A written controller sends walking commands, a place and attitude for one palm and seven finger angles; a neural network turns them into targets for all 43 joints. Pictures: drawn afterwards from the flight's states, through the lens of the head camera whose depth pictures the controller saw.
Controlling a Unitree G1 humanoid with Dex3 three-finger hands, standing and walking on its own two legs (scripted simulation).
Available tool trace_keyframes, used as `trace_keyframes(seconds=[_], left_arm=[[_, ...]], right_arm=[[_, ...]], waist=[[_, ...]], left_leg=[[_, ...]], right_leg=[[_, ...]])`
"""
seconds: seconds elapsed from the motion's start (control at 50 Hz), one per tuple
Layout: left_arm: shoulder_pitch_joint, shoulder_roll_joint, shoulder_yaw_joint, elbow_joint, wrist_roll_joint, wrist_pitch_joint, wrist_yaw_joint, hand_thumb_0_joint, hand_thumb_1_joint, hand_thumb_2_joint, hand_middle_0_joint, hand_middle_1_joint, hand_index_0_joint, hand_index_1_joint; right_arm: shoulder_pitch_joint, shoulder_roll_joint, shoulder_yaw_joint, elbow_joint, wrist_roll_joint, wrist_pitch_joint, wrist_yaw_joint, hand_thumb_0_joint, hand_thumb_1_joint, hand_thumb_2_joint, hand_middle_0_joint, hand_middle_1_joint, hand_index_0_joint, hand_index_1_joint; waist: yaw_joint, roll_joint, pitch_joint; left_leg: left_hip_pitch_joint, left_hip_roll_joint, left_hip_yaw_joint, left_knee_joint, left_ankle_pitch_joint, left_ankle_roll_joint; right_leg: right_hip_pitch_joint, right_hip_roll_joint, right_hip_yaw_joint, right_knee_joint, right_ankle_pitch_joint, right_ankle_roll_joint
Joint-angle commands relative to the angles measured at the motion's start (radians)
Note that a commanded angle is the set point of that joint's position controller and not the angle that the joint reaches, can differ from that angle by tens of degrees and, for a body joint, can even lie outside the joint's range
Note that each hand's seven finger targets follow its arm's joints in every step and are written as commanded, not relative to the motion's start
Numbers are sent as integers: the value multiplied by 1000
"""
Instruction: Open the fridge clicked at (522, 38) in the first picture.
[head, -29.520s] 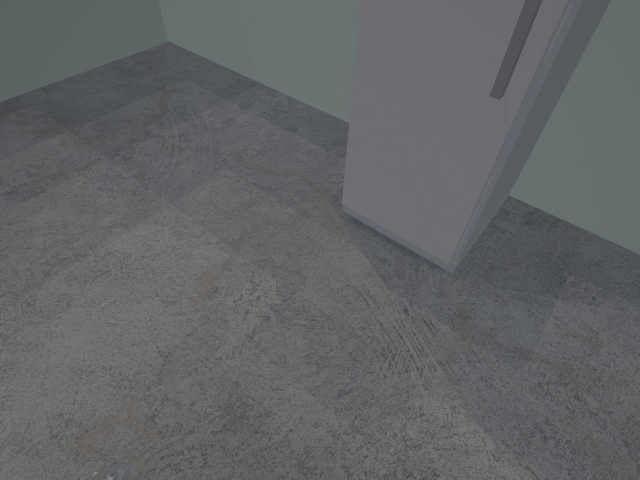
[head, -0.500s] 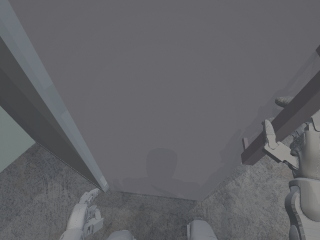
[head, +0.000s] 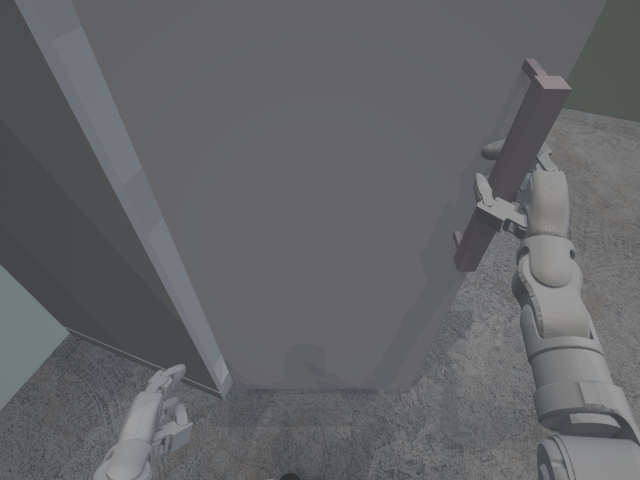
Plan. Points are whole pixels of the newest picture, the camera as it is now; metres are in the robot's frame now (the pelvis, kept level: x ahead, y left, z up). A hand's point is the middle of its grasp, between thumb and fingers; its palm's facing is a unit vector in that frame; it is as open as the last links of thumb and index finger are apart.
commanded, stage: stop walking and hold the door back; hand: right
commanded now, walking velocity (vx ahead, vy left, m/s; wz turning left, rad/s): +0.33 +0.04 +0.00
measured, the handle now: (492, 181) +0.45 -0.19 +0.15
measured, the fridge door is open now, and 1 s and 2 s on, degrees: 69 64 65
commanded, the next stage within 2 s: loosen the grip on the handle in 1.02 s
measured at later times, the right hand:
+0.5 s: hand (476, 171) +0.46 -0.17 +0.16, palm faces +0.19 +0.96 -0.19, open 5.7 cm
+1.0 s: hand (483, 185) +0.44 -0.18 +0.15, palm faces +0.10 +0.98 -0.20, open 6.2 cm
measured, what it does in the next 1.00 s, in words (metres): steps on the spot: left foot, then right foot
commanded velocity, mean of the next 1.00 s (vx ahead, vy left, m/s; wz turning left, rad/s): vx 0.07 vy -0.03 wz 0.00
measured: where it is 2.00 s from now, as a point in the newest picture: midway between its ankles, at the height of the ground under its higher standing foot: outside the picture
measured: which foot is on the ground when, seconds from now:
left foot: up 0.00-0.24, down 0.26-1.00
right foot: down 0.00-0.24, up 0.26-0.54, down 0.56-1.00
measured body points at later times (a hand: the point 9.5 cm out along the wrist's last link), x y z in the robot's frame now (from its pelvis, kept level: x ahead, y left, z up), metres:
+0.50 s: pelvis -0.02 +0.01 +0.00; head +0.02 +0.04 +0.44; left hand +0.02 +0.32 -0.13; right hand +0.45 -0.23 +0.17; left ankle +0.02 +0.15 -0.74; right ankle +0.04 -0.12 -0.71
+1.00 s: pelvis +0.01 -0.03 -0.01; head +0.05 -0.03 +0.44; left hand +0.15 +0.22 -0.11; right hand +0.43 -0.23 +0.16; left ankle -0.01 +0.10 -0.74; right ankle +0.04 -0.12 -0.74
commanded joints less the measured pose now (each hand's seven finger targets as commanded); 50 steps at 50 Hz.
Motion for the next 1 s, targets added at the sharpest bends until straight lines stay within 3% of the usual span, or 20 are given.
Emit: trace_keyframes(seconds=[0.0, 0.02, 0.04, 0.18, 0.2, 0.22, 0.24, 0.26, 0.34, 0.48, 0.52, 0.56, 0.6, 0.68, 0.74, 0.8, 0.86, 0.9, 0.94, 0.98], left_arm=[[-7, 98, 47, -60, -13, -65, 5, 0, 900, 900, -200, -300, -200, -300], [40, 140, 66, -15, -23, -57, 6, 0, 900, 900, -200, -300, -200, -300], [71, 134, 63, -11, -32, -46, 11, 0, 900, 900, -200, -300, -200, -300], [137, 168, 48, 51, -31, -81, 57, 0, 900, 900, -200, -300, -200, -300], [138, 163, 53, 59, -32, -80, 56, 0, 900, 900, -200, -300, -200, -300], [149, 135, 66, 57, -34, -74, 57, 0, 900, 900, -200, -300, -200, -300], [139, 160, 80, 47, -29, -82, 61, 0, 900, 900, -200, -300, -200, -300], [158, 147, 79, 70, -29, -88, 49, 0, 900, 900, -200, -300, -200, -300], [151, 166, 60, 101, -17, -92, 44, 0, 900, 900, -200, -300, -200, -300], [151, 166, 70, 41, 3, -82, 38, 0, 900, 900, -200, -300, -200, -300], [142, 188, 89, 9, -4, -75, 31, 0, 900, 900, -200, -300, -200, -300], [98, 179, 80, -52, -20, -71, 18, 0, 900, 900, -200, -300, -200, -300], [90, 151, 72, -57, 3, -67, 10, 0, 900, 900, -200, -300, -200, -300], [94, 158, 69, -80, 0, -69, 9, 0, 900, 900, -200, -300, -200, -300], [91, 119, 54, -93, 0, -63, 22, 0, 900, 900, -200, -300, -200, -300], [67, 112, 50, -73, -11, -47, 38, 0, 900, 900, -200, -300, -200, -300], [59, 114, 44, -41, 0, -43, 58, 0, 900, 900, -200, -300, -200, -300], [55, 122, 39, -56, 2, -41, 51, 0, 900, 900, -200, -300, -200, -300], [41, 122, 38, -68, 2, -33, 39, 0, 900, 900, -200, -300, -200, -300], [28, 114, 34, -79, 4, -30, 34, 0, 900, 900, -200, -300, -200, -300]], right_arm=[[-836, -255, -93, -165, -24, -92, 4, 0, -900, -900, 450, 1400, 450, 1400], [-785, -313, -148, 5, -40, -85, 10, 0, -900, -900, 450, 1400, 450, 1400], [-759, -224, -78, 127, -30, -62, 28, 0, -900, -900, 450, 1400, 450, 1400], [-853, -275, -97, 297, -4, -54, 64, 0, -900, -900, 450, 1400, 450, 1400], [-822, -350, -147, 320, -16, -60, 55, 0, -900, -900, 450, 1400, 450, 1400], [-791, -452, -215, 341, -28, -58, 47, 0, -900, -900, 450, 1400, 450, 1400], [-742, -513, -277, 322, -25, -45, 45, 0, -900, -900, 450, 1400, 450, 1400], [-671, -479, -232, 387, -39, -19, 53, 0, -900, -900, 450, 1400, 450, 1400], [-731, -579, -339, 409, -34, -58, 59, 0, -900, -900, 450, 1400, 450, 1400], [-625, -520, -341, 279, -32, -108, 60, 0, -900, -900, 450, 1400, 450, 1400], [-576, -490, -331, 164, -30, -122, 65, 0, -900, -900, 450, 1400, 450, 1400], [-552, -320, -224, 37, -9, -128, 84, 0, -900, -900, 450, 1400, 450, 1400], [-491, -376, -266, -86, -24, -140, 74, 0, -900, -900, 450, 1400, 450, 1400], [-344, -353, -260, -266, -26, -126, 59, 0, -900, -900, 450, 1400, 450, 1400], [-310, -390, -288, -317, -34, -112, 42, 0, -900, -900, 450, 1400, 450, 1400], [-345, -421, -323, -257, -13, -80, 28, 0, -900, -900, 450, 1400, 450, 1400], [-367, -362, -271, -194, -8, -69, 32, 0, -900, -900, 450, 1400, 450, 1400], [-367, -320, -236, -246, -14, -92, 33, 0, -900, -900, 450, 1400, 450, 1400], [-324, -322, -242, -259, -15, -100, 35, 0, -900, -900, 450, 1400, 450, 1400], [-326, -258, -184, -282, -9, -97, 38, 0, -900, -900, 450, 1400, 450, 1400]], waist=[[29, -353, -139], [13, -169, -137], [17, -107, -144], [7, -163, -235], [-1, -53, -268], [-1, 245, -282], [-16, 245, -241], [10, 188, -239], [25, 195, -207], [29, 112, -241], [24, 32, -251], [22, -173, -272], [23, -329, -271], [16, -226, -309], [46, -95, -335], [14, 136, -326], [25, 47, -310], [19, -127, -372], [14, -166, -337], [13, -169, -289]], left_leg=[[-250, -22, -241, 770, -233, -32], [-321, -5, -261, 762, -177, -40], [-292, 5, -242, 715, -167, -42], [297, -51, -103, 67, -129, -55], [483, 36, -252, -30, -193, -13], [589, 274, -641, -141, -173, 102], [522, 377, -770, -214, -41, 138], [441, 358, -721, -203, -266, 134], [333, 258, -426, -139, 12, 87], [230, 156, -281, -88, 10, 39], [214, 103, -270, 2, 35, 7], [151, -39, -177, 164, 16, -43], [61, -56, -173, 353, -265, -54], [208, -31, -161, 37, -50, -39], [401, 137, -281, 35, 533, 9], [453, 198, -364, 44, 766, 43], [325, 140, -280, 61, 607, -4], [218, 38, -184, 113, 339, -57], [165, -15, -177, 139, -30, -56], [173, -21, -175, 107, -78, -47]], right_leg=[[6, -412, 508, -269, -42, -225], [58, -386, 440, -216, -43, -197], [35, -350, 382, -172, -47, -178], [-127, -228, 130, 79, 173, -42], [-287, -169, 79, 255, 151, -6], [-490, -39, -5, 538, -6, 58], [-548, -28, 121, 701, -118, 76], [-516, -47, 161, 728, -108, 76], [-415, -70, 103, 632, 41, 91], [-50, -24, -36, 112, 278, 97], [7, -87, 39, 2, 348, 83], [48, -243, 217, -18, 566, 1], [35, -353, 341, -80, 636, -83], [34, -270, 159, 129, 730, -18], [-150, -139, 23, 184, 440, 77], [-225, -92, 43, 224, 180, 88], [-47, -110, 36, 76, 425, 72], [113, -234, 149, 71, 804, 22], [90, -295, 229, 51, 829, -23], [43, -299, 223, 39, 738, -35]])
